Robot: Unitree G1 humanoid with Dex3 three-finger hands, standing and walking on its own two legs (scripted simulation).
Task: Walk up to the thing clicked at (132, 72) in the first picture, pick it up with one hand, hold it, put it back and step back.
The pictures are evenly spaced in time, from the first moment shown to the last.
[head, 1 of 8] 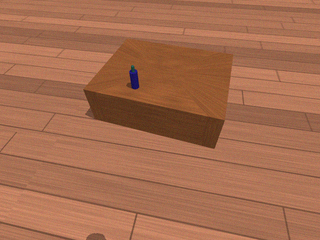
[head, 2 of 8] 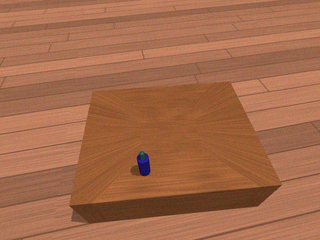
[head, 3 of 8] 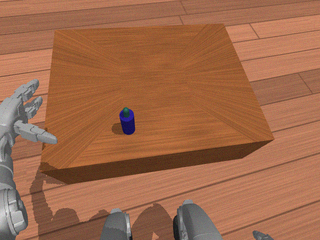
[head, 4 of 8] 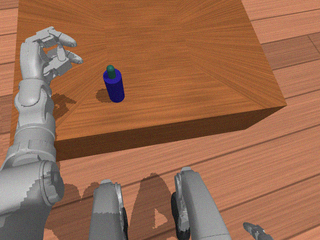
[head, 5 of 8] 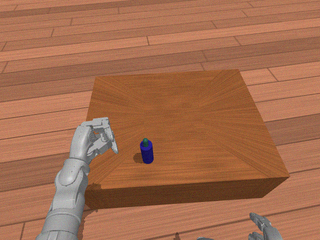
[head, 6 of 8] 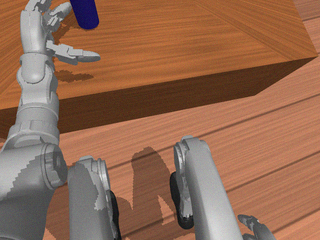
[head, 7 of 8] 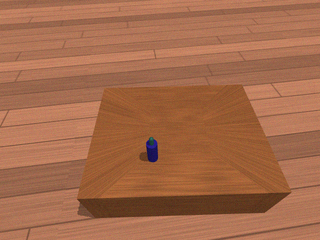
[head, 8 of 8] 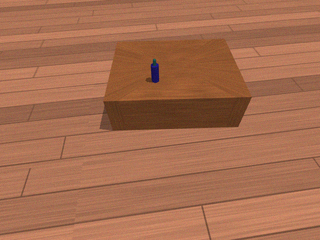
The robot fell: no
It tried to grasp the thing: yes
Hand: left
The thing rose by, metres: 0.00
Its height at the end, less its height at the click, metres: +0.00
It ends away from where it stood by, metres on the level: 0.07
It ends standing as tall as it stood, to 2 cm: yes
